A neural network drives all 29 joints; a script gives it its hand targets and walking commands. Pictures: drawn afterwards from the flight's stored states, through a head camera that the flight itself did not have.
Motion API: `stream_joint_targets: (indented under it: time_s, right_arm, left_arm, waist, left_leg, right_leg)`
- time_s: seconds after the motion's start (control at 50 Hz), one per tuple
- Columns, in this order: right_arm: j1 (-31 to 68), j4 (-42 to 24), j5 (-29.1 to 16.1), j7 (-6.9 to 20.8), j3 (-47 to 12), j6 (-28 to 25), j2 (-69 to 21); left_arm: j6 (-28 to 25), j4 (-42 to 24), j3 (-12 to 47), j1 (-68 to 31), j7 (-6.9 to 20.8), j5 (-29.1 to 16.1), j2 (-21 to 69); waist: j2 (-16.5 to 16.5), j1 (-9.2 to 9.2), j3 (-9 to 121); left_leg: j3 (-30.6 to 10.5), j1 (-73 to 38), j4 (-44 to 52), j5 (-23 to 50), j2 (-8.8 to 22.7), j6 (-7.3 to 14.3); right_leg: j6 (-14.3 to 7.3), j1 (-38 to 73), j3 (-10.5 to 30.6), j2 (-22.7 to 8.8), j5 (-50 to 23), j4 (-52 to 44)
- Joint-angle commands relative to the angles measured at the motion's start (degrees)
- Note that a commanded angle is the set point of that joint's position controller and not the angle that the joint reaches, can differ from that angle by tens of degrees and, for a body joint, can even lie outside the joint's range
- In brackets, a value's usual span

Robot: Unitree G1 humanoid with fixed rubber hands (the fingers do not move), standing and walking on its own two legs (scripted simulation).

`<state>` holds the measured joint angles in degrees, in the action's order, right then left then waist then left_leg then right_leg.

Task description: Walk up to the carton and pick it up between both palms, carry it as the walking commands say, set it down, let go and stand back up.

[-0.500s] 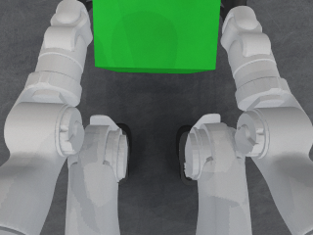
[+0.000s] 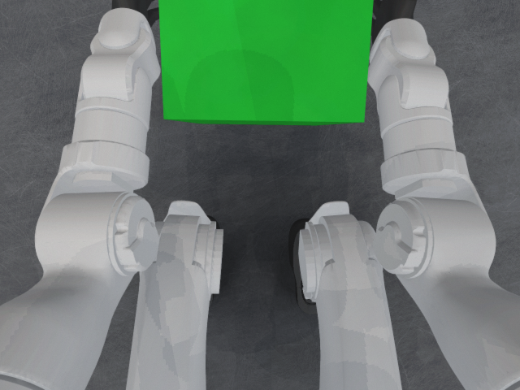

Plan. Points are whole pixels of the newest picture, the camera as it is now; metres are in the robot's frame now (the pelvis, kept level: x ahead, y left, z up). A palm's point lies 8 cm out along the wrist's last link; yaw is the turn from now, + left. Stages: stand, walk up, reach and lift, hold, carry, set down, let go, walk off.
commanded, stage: reach and lift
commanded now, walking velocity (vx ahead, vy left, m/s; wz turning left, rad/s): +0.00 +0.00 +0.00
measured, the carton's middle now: (262, 48) +0.53 +0.00 -0.18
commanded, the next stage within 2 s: none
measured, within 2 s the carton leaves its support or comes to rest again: neither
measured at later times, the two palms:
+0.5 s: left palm out of the picture +0.53 +0.16 -0.06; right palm (418, 9) +0.53 -0.14 -0.05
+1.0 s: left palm out of the picture +0.51 +0.16 +0.02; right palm out of the picture +0.51 -0.14 +0.03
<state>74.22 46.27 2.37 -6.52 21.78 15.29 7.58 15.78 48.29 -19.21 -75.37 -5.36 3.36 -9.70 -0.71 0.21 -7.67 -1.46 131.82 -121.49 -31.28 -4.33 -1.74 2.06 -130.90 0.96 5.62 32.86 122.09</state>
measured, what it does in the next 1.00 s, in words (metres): rises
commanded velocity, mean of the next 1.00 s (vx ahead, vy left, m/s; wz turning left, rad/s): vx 0.00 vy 0.00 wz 0.00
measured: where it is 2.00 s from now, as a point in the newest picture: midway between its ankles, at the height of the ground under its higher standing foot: (254, 280)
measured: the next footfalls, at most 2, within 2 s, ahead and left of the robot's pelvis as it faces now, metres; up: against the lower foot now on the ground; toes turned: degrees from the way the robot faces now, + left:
none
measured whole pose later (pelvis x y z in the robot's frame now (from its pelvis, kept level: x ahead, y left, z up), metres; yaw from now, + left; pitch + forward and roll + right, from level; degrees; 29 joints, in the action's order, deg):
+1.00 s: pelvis +0.00 +0.00 +0.10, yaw +0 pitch +44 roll -1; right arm 62.9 39.3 10.2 -3.1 27.7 19.8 0.8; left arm 20.6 40.6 -25.7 -63.6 -2.3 11.5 -2.4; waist -0.3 0.2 5.6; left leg -3.7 117.4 -102.1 -28.3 -6.5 -2.3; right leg 2.6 -116.5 3.1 6.9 29.8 102.4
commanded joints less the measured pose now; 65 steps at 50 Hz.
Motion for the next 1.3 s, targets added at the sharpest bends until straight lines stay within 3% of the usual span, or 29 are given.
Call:
stream_joint_targets:
  time_s: [0.0,0.18,0.36,0.78,1.28]
  right_arm:
    - [35.73,-4.01,-5.81,16.23,-26.29,0.67,-57.98]
    - [31.86,-3.61,-3.29,16.43,-24.55,1.36,-58.44]
    - [31.13,-7.65,-3.83,15.94,-27.23,2.26,-60.70]
    - [27.03,-4.51,-0.01,16.78,-23.39,4.09,-63.36]
    - [19.56,-3.73,1.16,17.54,-24.00,4.52,-67.74]
  left_arm:
    - [-0.02,-5.40,24.08,-34.32,15.54,-5.48,58.15]
    - [0.77,-5.56,22.70,-30.76,15.70,-2.99,58.77]
    - [1.68,-9.01,25.40,-29.83,15.27,-3.73,61.10]
    - [3.62,-5.53,21.37,-25.57,16.13,0.23,64.73]
    - [3.96,-6.04,22.80,-18.28,16.10,1.09,69.52]
  waist:
    - [1.33,-0.26,71.03]
    - [1.56,-0.20,69.83]
    - [1.29,-0.35,77.64]
    - [1.26,-0.24,71.78]
    - [1.67,0.10,71.52]
  left_leg:
    - [5.99,-38.56,10.05,17.10,-3.32,0.99]
    - [5.52,-38.27,13.09,18.34,-3.68,0.61]
    - [5.54,-43.05,15.73,20.80,-4.17,0.17]
    - [5.17,-46.24,25.57,14.75,-4.70,0.27]
    - [4.34,-56.10,35.36,15.75,-5.27,-0.09]
  right_leg:
    - [-0.90,33.04,-5.91,3.00,-16.74,-11.41]
    - [-0.93,32.88,-5.53,3.35,-17.98,-14.33]
    - [-0.61,38.94,-5.32,3.80,-20.37,-17.04]
    - [-0.61,41.70,-4.86,3.89,-14.71,-26.68]
    - [-0.59,50.46,-4.24,4.51,-15.52,-36.45]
